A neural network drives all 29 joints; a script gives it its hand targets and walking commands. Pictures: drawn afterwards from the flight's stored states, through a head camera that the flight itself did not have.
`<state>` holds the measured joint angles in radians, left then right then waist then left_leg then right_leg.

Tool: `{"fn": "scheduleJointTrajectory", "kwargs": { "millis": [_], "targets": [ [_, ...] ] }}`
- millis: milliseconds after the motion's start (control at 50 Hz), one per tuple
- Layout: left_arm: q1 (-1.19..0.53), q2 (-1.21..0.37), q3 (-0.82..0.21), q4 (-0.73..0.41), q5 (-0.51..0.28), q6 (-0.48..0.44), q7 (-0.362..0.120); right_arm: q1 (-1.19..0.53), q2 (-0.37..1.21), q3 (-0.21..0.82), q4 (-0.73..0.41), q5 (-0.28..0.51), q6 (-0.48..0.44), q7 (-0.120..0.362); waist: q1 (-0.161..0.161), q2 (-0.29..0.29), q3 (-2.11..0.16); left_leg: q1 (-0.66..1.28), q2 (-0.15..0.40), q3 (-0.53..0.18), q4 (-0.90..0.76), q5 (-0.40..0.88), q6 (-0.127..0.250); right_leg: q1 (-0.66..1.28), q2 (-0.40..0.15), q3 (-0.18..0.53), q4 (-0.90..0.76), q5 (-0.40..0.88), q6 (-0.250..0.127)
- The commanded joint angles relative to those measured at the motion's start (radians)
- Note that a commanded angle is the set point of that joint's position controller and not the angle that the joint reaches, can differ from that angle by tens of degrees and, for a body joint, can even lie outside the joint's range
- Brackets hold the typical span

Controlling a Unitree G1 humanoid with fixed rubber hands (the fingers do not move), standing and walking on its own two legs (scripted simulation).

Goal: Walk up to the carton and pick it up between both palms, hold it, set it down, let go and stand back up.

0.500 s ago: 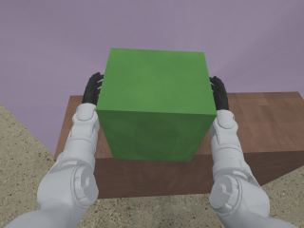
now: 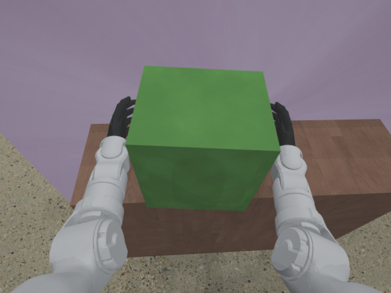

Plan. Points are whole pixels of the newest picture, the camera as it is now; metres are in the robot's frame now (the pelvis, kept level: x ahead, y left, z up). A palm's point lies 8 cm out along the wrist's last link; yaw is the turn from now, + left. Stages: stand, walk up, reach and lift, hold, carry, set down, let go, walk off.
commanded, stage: reach and lift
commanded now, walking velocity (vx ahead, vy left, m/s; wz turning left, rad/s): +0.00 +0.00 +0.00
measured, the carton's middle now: (199, 145) +0.44 -0.01 +0.01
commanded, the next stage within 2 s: none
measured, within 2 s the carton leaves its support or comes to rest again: leaves its support in 0.30 s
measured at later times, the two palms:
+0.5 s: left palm (108, 136) +0.39 +0.17 +0.11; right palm (289, 142) +0.38 -0.17 +0.11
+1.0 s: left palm (98, 135) +0.37 +0.18 +0.14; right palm (294, 141) +0.36 -0.17 +0.14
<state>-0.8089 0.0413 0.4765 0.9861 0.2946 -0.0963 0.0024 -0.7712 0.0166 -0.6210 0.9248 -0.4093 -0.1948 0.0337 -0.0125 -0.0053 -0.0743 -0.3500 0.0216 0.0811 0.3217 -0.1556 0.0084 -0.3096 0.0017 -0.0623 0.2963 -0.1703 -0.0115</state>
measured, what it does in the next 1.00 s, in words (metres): stands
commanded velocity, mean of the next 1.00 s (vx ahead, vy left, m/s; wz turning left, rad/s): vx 0.00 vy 0.00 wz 0.00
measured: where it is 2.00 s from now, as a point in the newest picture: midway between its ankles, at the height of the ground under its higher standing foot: outside the picture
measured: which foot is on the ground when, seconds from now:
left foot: down 0.00-1.00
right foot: down 0.00-1.00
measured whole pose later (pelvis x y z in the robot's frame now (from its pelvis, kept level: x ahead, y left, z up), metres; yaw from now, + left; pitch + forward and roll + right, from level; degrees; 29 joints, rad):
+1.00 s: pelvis -0.03 +0.00 +0.00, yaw +1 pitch -2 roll +0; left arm -0.72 0.04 0.34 0.68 0.25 0.29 0.02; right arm -0.75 -0.04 -0.40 0.91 -0.14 0.00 0.00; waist -0.03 -0.04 -0.02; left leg -0.13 0.01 0.07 0.29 -0.13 0.02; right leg -0.08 -0.01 -0.08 0.26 -0.14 -0.01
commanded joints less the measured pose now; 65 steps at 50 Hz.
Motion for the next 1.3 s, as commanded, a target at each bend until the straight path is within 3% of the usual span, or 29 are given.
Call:
{"fn": "scheduleJointTrajectory", "kwargs": {
  "millis": [0, 120, 240, 500, 620, 860, 1100, 1280],
  "targets": [
    [-0.535, -0.471, -0.27, -0.048, -0.007, -0.014, -0.073, -0.471, 0.459, 0.323, 0.016, -0.004, -0.06, 0.102, -0.007, 0.019, -0.561, 0.291, 0.006, 0.015, 0.057, 0.453, -0.049, 0.234, 0.001, -0.038, 0.062, 0.563, 0.04],
    [-0.556, -0.479, -0.31, -0.069, -0.041, -0.004, -0.078, -0.501, 0.47, 0.378, 0.001, 0.037, -0.06, 0.09, -0.009, 0.005, -0.585, 0.229, -0.006, 0.014, 0.036, 0.402, -0.046, 0.334, -0.006, -0.024, 0.077, 0.634, 0.048],
    [-0.592, -0.49, -0.341, -0.107, -0.069, 0.012, -0.079, -0.542, 0.475, 0.421, -0.037, 0.081, -0.048, 0.086, -0.001, 0.005, -0.6, 0.211, -0.013, 0.013, 0.016, 0.36, -0.048, 0.383, -0.006, -0.017, 0.075, 0.617, 0.047],
    [-0.606, -0.47, -0.314, -0.165, -0.061, 0.162, -0.109, -0.564, 0.447, 0.394, -0.047, 0.138, 0.071, 0.085, -0.008, -0.012, -0.393, 0.267, -0.026, 0.02, -0.06, 0.165, -0.035, 0.35, 0.0, -0.018, -0.003, 0.304, 0.046],
    [-0.589, -0.478, -0.318, -0.237, -0.049, 0.243, -0.116, -0.576, 0.423, 0.382, -0.09, 0.158, 0.109, 0.092, -0.01, 0.005, -0.362, 0.344, -0.027, 0.018, -0.063, 0.171, -0.041, 0.299, 0.012, -0.036, -0.031, 0.201, 0.04],
    [-0.548, -0.508, -0.433, -0.396, -0.092, 0.329, -0.101, -0.591, 0.387, 0.475, -0.146, 0.251, 0.126, 0.086, -0.021, 0.027, -0.394, 0.46, -0.022, -0.006, -0.018, 0.292, -0.062, 0.266, 0.032, -0.051, -0.04, 0.221, 0.031],
    [-0.527, -0.504, -0.489, -0.509, -0.137, 0.412, -0.117, -0.621, 0.422, 0.623, -0.235, 0.374, 0.194, 0.035, -0.023, -0.009, -0.388, 0.398, -0.047, -0.022, -0.02, 0.269, -0.033, 0.379, 0.022, -0.018, -0.014, 0.35, 0.056],
    [-0.539, -0.502, -0.519, -0.598, -0.152, 0.488, -0.137, -0.625, 0.425, 0.683, -0.291, 0.455, 0.269, -0.003, -0.057, 0.005, -0.347, 0.412, -0.056, -0.045, -0.022, 0.249, -0.034, 0.382, 0.022, -0.014, -0.02, 0.34, 0.061]
  ]
}}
